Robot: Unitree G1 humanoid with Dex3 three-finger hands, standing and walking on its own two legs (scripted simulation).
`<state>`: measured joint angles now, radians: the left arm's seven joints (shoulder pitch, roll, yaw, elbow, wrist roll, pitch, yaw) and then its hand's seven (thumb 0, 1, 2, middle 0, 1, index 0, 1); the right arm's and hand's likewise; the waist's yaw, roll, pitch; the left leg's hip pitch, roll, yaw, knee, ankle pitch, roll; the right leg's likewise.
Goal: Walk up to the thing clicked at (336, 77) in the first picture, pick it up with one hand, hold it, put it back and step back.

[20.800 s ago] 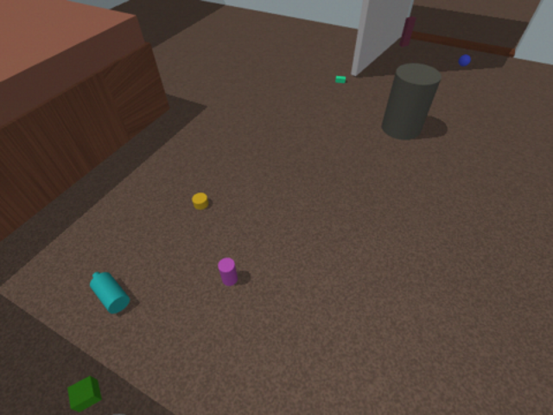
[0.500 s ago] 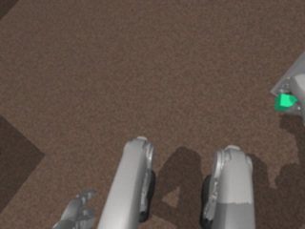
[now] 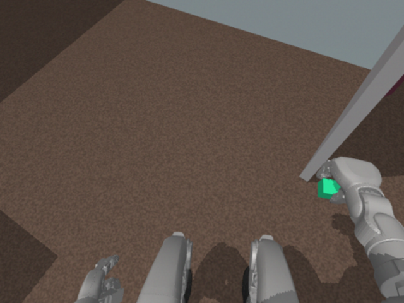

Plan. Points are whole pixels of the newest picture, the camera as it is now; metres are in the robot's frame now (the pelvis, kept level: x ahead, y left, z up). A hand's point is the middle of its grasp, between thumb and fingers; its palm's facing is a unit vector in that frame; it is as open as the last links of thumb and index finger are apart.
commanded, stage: lift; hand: right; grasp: from above
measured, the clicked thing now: (335, 190) +0.38 -0.26 -0.12
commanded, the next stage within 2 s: hold in 0.56 s
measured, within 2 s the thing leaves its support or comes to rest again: neither
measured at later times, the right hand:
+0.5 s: hand (353, 167) +0.37 -0.23 +0.04, palm faces -0.43 +0.11 -0.90, open 6.6 cm
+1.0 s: hand (364, 141) +0.39 -0.23 +0.09, palm faces -0.42 +0.09 -0.90, open 6.6 cm
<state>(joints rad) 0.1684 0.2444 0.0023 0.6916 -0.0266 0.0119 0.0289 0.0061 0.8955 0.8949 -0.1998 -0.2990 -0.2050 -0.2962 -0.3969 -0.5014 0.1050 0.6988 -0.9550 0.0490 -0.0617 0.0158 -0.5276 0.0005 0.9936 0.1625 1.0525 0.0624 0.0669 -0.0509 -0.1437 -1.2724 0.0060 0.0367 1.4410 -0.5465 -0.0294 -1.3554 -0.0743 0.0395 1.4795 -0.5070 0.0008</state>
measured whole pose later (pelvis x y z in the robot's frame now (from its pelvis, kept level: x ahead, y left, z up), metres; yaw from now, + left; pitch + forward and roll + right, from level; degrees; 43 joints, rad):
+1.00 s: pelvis +0.08 +0.00 +0.15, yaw +0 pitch +7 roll +0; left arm 0.23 0.25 0.05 0.74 -0.05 0.01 0.03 0.01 0.90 0.89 -0.20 -0.30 -0.20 -0.30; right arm -0.33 -0.35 0.22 0.81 -0.98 0.11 -0.11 0.02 -0.53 0.00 1.00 0.15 1.05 0.06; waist 0.02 -0.04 -0.07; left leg -0.42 0.03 -0.01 0.64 -0.34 -0.03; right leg -0.47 -0.05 -0.06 0.66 -0.31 0.00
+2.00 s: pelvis +0.07 +0.01 +0.17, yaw +0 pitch +1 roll +0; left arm 0.18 0.25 0.03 0.68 -0.07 0.07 0.04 0.01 0.91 0.90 -0.20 -0.30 -0.20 -0.30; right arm -0.25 -0.37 0.25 0.59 -0.97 0.13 0.05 0.02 -0.54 0.00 0.95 0.22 1.03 0.11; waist -0.02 -0.06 -0.02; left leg -0.26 0.02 -0.02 0.49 -0.25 -0.02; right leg -0.28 -0.04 -0.06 0.47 -0.21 0.01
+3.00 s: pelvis +0.06 +0.01 +0.16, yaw -1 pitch +5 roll +0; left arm 0.17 0.25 0.04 0.69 -0.04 0.05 0.02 0.01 0.90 0.90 -0.20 -0.30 -0.20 -0.30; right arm -0.34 -0.35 0.22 0.86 -1.05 0.04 -0.13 0.02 -0.52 0.00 1.00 0.15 1.07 0.06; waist 0.01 -0.02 -0.01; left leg -0.41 0.03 -0.01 0.61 -0.29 -0.02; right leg -0.44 -0.04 -0.05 0.59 -0.24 0.01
